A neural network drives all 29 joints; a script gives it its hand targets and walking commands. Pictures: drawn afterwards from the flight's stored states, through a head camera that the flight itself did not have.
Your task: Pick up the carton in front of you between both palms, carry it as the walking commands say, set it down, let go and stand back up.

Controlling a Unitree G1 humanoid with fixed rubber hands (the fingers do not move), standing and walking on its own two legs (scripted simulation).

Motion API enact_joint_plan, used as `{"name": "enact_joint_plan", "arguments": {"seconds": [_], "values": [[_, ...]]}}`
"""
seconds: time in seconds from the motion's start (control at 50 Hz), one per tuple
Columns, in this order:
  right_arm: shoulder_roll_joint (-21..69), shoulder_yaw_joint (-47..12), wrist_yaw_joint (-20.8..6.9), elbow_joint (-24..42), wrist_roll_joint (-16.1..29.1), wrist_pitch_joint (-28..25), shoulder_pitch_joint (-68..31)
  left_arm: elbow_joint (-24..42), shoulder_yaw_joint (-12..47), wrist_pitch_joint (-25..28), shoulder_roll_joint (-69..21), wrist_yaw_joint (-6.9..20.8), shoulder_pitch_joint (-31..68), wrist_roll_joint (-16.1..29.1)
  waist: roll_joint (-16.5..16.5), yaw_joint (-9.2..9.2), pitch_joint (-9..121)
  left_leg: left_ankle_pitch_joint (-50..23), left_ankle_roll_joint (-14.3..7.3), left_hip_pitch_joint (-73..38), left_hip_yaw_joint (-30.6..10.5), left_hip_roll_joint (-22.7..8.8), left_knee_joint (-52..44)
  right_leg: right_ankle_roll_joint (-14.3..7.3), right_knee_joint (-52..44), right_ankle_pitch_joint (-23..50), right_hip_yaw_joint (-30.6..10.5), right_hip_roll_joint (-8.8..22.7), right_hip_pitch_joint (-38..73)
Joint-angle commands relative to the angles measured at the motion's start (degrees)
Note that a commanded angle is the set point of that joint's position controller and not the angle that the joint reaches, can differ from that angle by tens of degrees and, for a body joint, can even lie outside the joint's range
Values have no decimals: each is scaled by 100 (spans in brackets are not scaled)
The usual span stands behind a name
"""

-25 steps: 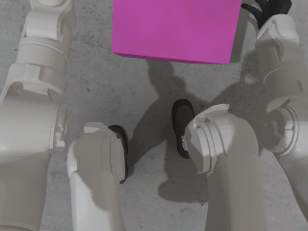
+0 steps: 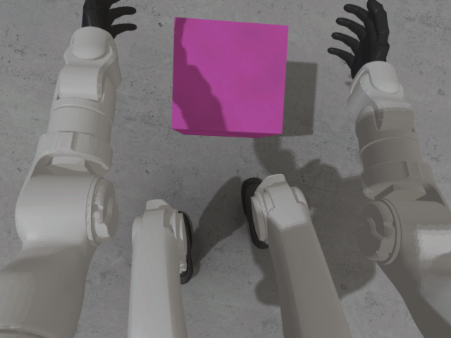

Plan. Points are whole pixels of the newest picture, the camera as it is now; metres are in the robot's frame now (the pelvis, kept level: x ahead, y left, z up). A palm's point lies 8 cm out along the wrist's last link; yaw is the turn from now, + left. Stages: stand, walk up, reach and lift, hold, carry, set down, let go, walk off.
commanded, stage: set down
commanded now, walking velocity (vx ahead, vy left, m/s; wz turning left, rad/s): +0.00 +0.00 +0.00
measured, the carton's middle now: (225, 90) +0.50 -0.08 -0.36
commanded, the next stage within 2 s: let go in 0.46 s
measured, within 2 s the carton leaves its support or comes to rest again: neither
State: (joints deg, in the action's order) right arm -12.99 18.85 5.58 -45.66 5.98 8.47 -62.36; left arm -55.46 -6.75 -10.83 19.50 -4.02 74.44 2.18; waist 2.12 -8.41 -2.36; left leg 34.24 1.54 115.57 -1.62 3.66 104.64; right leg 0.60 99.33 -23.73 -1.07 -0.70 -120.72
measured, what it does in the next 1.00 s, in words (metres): rises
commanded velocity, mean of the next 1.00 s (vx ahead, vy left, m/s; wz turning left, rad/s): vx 0.00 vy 0.00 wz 0.00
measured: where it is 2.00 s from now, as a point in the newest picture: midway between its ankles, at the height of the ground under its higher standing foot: (220, 242)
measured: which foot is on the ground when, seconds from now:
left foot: down 0.00-1.00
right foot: down 0.00-1.00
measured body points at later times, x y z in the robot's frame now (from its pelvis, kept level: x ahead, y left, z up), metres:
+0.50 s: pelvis +0.03 +0.00 +0.13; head +0.32 -0.03 +0.47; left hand +0.58 +0.10 +0.03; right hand +0.48 -0.29 +0.03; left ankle +0.08 +0.12 -0.45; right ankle +0.13 -0.12 -0.45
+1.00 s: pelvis +0.10 -0.02 +0.26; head +0.29 -0.02 +0.66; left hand +0.42 +0.17 +0.14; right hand +0.35 -0.28 +0.16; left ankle +0.08 +0.12 -0.45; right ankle +0.13 -0.12 -0.45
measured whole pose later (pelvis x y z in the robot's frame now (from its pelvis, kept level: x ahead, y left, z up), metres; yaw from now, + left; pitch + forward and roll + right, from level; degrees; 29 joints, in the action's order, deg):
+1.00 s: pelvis +0.10 -0.02 +0.26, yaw -1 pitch +25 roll +1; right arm -13.4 6.5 -6.6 -28.5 1.7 1.2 -8.0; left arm -31.3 -9.0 -2.5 9.1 -3.4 14.0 -4.4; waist -0.9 -5.2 0.8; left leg 19.8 1.7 46.1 -4.4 1.4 40.9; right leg -1.1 39.9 -13.6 -1.0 -1.6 -51.3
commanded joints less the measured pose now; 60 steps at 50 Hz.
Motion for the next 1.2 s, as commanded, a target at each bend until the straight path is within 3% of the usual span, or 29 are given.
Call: {"name": "enact_joint_plan", "arguments": {"seconds": [0.0, 0.02, 0.08, 0.18, 0.2, 0.22, 0.24, 0.26, 0.32, 0.42, 0.44, 0.52, 0.54, 0.58, 0.6, 0.62, 0.64, 0.66, 0.68, 0.7, 0.8, 0.84, 0.86, 0.92, 0.94, 1.0, 1.02, 1.04, 1.18], "values": [[-1119, 273, -142, 1222, 163, -107, -855, 1346, -72, 9, 478, -6, 1329, -54, 674, -291, 6935, -1426, -32, -2867, 439, 260, -1747, 216, -994, 2268, 769, -181, 4691], [-988, 361, -148, 977, -11, -137, -574, 1516, 11, 27, 498, -13, 1469, -155, 569, -709, 7094, -1385, 26, -3002, 461, 268, -1769, 213, -1243, 2413, 745, -302, 4885], [-610, 139, -306, 768, -6, -150, -250, 934, -49, 24, 269, 59, 771, -207, 628, -183, 6267, -1725, 29, -2915, 337, 217, -2046, 281, -1235, 2412, 812, -124, 4306], [-555, 337, -440, 1162, -40, -185, 253, 1284, -196, 72, 172, 39, 239, -322, 749, -214, 6920, -2774, 74, -4016, 212, 197, -2502, 234, -2015, 3073, 635, -267, 4676], [-586, 434, -439, 1110, -149, -102, 188, 1467, -394, 93, 209, 29, 212, -625, 854, 76, 6725, -2619, 83, -3777, 303, 261, -2559, 236, -2027, 3048, 580, -268, 4935], [-846, 440, -495, 1382, -166, -115, 119, 1774, -165, 53, 93, 73, 518, -257, 446, -517, 7064, -2406, 97, -4006, 206, 194, -2785, 263, -2130, 3006, 715, -267, 5333], [-784, 415, -451, 1449, -227, -115, -181, 1673, -334, 20, 265, 94, 581, -329, 528, -187, 6820, -2048, 70, -3686, 375, 230, -2849, 210, -2427, 3067, 439, -242, 5633], [-804, 569, -509, 796, -431, -73, 177, 1566, 120, -21, -45, 149, 505, -130, 485, -616, 6696, -1948, 109, -3722, 259, 212, -3102, 242, -2334, 2973, 661, -297, 5591], [-818, 368, -503, 1347, -184, -6, -333, 1310, -370, -47, 309, 138, 785, -367, 545, -61, 6247, -1449, 79, -4094, 290, 157, -3483, 244, -2974, 1992, 602, -214, 5499], [-376, 148, -520, 919, -245, 105, 173, 1039, -225, -58, 364, 210, 273, -386, 268, -240, 6320, -1356, -25, -4573, 340, 176, -4046, 283, -3448, 2084, 609, -227, 6743], [-451, 193, -519, 895, -254, 103, 138, 662, -264, -98, 262, 295, 118, -407, 387, -22, 5861, -1424, -49, -4236, 272, 137, -4118, 229, -3617, 2166, 404, -126, 6730], [-2, 41, -475, 1089, -644, -173, 1109, 613, -571, 216, -198, 472, -1117, -538, -385, -288, 5712, -2385, -7, -4211, 272, 176, -4624, 205, -4126, 3434, 244, -149, 7747], [-108, 190, -552, 1428, -673, -255, 1331, 1233, -507, 319, -43, 445, -879, -710, 5, -351, 6295, -2343, -3, -4395, 203, 271, -4711, 225, -3986, 3543, 263, -205, 8312], [-378, 38, -666, 1720, -592, -378, 1541, 1643, -536, 423, -469, 247, -1661, -766, 266, 161, 6031, -2703, 19, -5101, 262, 257, -4946, 144, -4273, 3562, 199, -145, 8132], [-273, 25, -773, 898, -808, -422, 1930, 1483, -688, 450, -429, 162, -1688, -771, -185, -25, 5730, -2701, 31, -5049, 133, 230, -5109, 109, -4317, 3404, 218, -118, 7950], [-231, -124, -804, 1725, -772, -482, 2161, 1850, -846, 453, -433, 93, -2187, -986, 96, 180, 5912, -2770, 69, -5430, 195, 259, -5211, 118, -4499, 3461, 156, -142, 8276], [-197, -78, -906, 1613, -853, -516, 2567, 1718, -774, 441, -525, 50, -2447, -1105, -100, -106, 5678, -2721, 79, -5446, 180, 178, -5376, 127, -4643, 3341, 334, -179, 8372], [-590, -133, -951, 2063, -833, -506, 2511, 2096, -810, 516, -739, 8, -2928, -1066, 221, 411, 5876, -2931, 154, -5729, 298, 265, -5526, 79, -4717, 3634, 251, -162, 8661], [-585, -314, -1031, 1967, -870, -537, 2734, 2241, -538, 513, -826, -74, -2894, -871, -354, 124, 5428, -2788, 48, -5648, 169, 187, -5783, 32, -4884, 3524, 241, -163, 8976], [-713, -84, -1038, 2147, -959, -572, 3176, 2509, -751, 513, -614, -154, -3146, -1060, 15, 83, 5834, -2681, 68, -6212, 115, 169, -5789, 17, -4967, 3409, 128, -171, 9168], [-583, -632, -1247, 2455, -630, -704, 4440, 3422, -551, 746, -645, -171, -4189, -820, -234, -23, 4396, -2172, 39, -6514, 194, 141, -6401, 21, -5554, 3068, 71, -84, 9892], [-477, -964, -1255, 2473, -518, -735, 4638, 3266, -378, 875, -646, -55, -4815, -696, -16, 357, 4009, -2152, -3, -6916, 251, 71, -6637, 31, -5783, 2932, -24, -49, 10280], [-254, -1059, -1258, 2072, -483, -781, 5203, 2824, -406, 842, -682, -20, -5095, -664, -220, 126, 3705, -2219, -31, -6785, 226, 64, -6688, 54, -5896, 3183, -105, -33, 10241], [-248, -1314, -1221, 2231, -408, -849, 5744, 2897, -178, 982, -687, 110, -5958, -686, -351, 213, 3051, -2197, -40, -6762, 235, 56, -6916, 82, -6079, 3808, -284, 49, 10979], [-102, -1511, -1171, 2187, -205, -890, 5850, 2746, -129, 1081, -644, 155, -6358, -528, -122, 579, 3253, -2479, -64, -7061, 290, 54, -6963, 105, -6064, 3948, -267, 49, 11363], [-480, -1178, -1006, 2303, -439, -1038, 6222, 2723, -299, 1200, -656, 272, -6502, -652, -627, 252, 2688, -2004, -71, -6822, 191, 91, -7319, 105, -6422, 3914, -435, 121, 11648], [-135, -1597, -1015, 2540, -234, -1023, 6598, 2914, -262, 1238, -353, 315, -6721, -706, -285, 600, 2666, -2455, -87, -7625, 247, 92, -7314, 192, -6378, 3877, -336, 30, 11731], [-447, -1499, -981, 2632, -473, -1033, 6748, 2770, -152, 1270, -620, 339, -7140, -557, -540, 381, 2762, -2728, -65, -7735, 182, 45, -7513, 163, -6423, 4045, -191, -45, 11987], [-322, -1734, -1001, 2554, -268, -907, 7666, 3110, -70, 1214, -378, 423, -8065, -516, 55, 677, 1311, -3279, -63, -9358, -67, -214, -8152, 84, -7234, 3325, -10, -164, 11785]]}}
